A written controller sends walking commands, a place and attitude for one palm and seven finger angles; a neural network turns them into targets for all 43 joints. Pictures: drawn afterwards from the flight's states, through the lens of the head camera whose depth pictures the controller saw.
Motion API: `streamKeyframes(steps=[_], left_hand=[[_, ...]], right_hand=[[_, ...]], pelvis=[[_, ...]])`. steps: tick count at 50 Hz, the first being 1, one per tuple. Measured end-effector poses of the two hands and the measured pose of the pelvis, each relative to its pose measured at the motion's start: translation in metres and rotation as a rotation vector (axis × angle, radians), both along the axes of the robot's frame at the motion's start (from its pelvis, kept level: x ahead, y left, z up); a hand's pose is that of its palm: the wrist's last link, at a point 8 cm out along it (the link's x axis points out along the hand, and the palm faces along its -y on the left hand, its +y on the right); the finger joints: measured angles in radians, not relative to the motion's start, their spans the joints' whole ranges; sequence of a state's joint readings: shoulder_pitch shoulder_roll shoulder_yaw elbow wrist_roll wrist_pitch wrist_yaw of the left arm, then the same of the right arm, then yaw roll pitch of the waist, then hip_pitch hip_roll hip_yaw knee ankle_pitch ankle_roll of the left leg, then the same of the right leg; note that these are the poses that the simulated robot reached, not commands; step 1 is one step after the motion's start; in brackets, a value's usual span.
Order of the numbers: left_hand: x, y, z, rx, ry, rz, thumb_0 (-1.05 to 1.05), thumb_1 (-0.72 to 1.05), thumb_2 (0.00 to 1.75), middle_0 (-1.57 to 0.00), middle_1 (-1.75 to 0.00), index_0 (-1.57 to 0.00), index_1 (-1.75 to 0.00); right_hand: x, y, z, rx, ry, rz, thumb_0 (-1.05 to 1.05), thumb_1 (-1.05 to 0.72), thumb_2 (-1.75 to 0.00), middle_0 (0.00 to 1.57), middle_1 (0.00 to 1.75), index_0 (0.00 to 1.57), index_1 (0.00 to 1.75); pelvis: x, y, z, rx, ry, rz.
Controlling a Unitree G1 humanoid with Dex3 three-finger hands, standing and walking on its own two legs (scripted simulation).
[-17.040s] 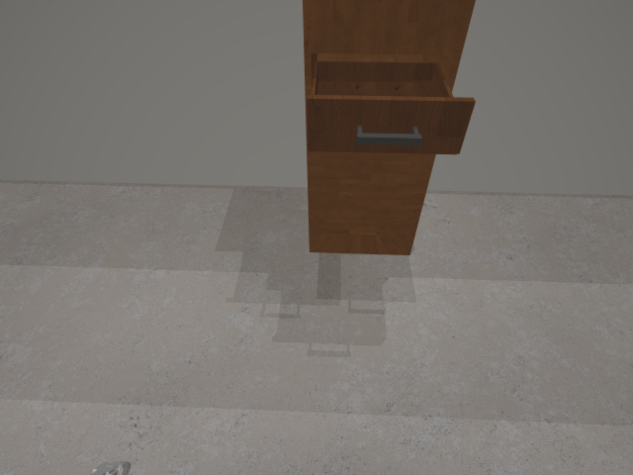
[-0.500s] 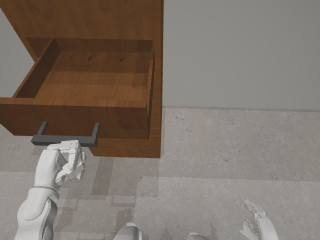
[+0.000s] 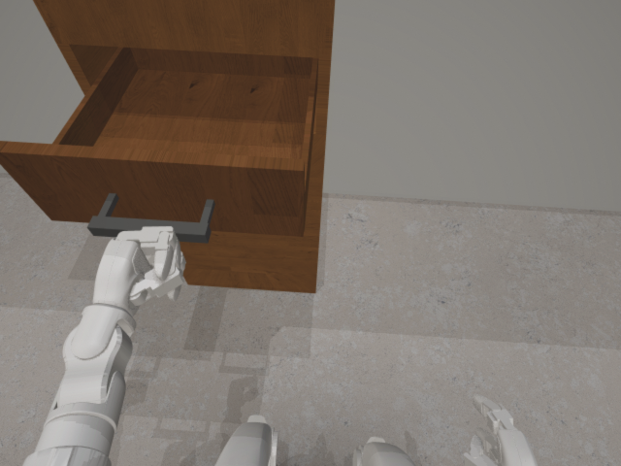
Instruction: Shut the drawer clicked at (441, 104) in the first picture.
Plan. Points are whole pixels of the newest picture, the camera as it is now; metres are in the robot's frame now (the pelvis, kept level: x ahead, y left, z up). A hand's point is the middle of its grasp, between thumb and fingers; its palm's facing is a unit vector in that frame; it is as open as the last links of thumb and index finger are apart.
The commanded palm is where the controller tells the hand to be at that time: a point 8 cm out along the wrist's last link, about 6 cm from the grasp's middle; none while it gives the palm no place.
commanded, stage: push the drawer shut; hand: left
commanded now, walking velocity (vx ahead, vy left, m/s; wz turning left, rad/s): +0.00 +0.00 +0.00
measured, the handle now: (155, 217) +0.41 +0.23 +0.07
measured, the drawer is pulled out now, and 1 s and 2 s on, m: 0.24 0.11 0.00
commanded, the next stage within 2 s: none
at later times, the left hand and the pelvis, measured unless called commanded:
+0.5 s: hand (193, 222) +0.41 +0.18 +0.06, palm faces -0.05 -1.00 -0.05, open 3.0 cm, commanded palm +0.41 +0.23 +0.07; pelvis -0.01 +0.02 +0.00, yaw -1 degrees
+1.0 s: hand (200, 189) +0.47 +0.18 +0.06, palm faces -0.03 -1.00 -0.04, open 3.1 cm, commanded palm +0.47 +0.22 +0.07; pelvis +0.00 +0.01 -0.01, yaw -2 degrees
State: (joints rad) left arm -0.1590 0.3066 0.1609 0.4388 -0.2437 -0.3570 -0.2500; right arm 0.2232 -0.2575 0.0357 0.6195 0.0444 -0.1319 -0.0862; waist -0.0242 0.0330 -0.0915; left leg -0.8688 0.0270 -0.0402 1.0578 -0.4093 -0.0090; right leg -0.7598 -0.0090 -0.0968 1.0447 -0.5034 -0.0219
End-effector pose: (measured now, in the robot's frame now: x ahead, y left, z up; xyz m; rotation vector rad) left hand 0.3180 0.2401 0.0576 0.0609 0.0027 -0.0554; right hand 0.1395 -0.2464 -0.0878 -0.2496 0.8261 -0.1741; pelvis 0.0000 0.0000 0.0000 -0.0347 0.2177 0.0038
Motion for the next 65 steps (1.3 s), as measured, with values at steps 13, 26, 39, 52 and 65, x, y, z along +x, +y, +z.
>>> streamKeyframes(steps=[13, 26, 39, 52, 65], left_hand=[[0.04, -0.002, 0.001, -0.004, 0.0, -0.006, -0.04, 0.78, 1.0, -1.4, -1.6, -1.41, -1.6], [0.078, -0.006, 0.002, -0.006, -0.001, 0.006, -0.02, 0.8, 0.99, -1.4, -1.6, -1.4, -1.6], [0.113, -0.003, 0.003, -0.012, 0.009, 0.007, -0.02, 0.77, 0.96, -1.4, -1.6, -1.4, -1.6], [0.133, -0.006, 0.004, -0.016, 0.004, 0.023, 0.0, 0.77, 0.97, -1.4, -1.6, -1.4, -1.6], [0.157, -0.006, 0.006, -0.014, 0.013, 0.019, 0.02, 0.77, 0.97, -1.4, -1.6, -1.4, -1.6]], right_hand=[[-0.036, 0.006, -0.005, -0.014, 0.098, -0.029, 0.01, -0.91, -0.9, 0.2, 0.3, 0.21, 0.3], [-0.068, 0.006, -0.013, -0.009, 0.215, -0.071, 0.0, -0.91, -0.9, 0.2, 0.3, 0.21, 0.3], [-0.085, -0.003, -0.018, -0.014, 0.289, -0.112, 0.0, -0.91, -0.9, 0.2, 0.3, 0.21, 0.3], [-0.1, -0.01, -0.023, -0.013, 0.362, -0.132, 0.0, -0.91, -0.9, 0.2, 0.3, 0.21, 0.3], [-0.12, -0.013, -0.025, -0.028, 0.403, -0.163, 0.0, -0.91, -0.9, 0.2, 0.3, 0.21, 0.3]], pelvis=[[-0.007, 0.012, 0.0, -0.005, 0.01, -0.007], [-0.005, 0.017, -0.001, -0.004, 0.039, -0.019], [0.0, 0.013, -0.004, -0.007, 0.075, -0.031], [0.002, 0.007, -0.008, -0.009, 0.1, -0.031], [0.0, 0.006, -0.013, -0.019, 0.128, -0.037]])
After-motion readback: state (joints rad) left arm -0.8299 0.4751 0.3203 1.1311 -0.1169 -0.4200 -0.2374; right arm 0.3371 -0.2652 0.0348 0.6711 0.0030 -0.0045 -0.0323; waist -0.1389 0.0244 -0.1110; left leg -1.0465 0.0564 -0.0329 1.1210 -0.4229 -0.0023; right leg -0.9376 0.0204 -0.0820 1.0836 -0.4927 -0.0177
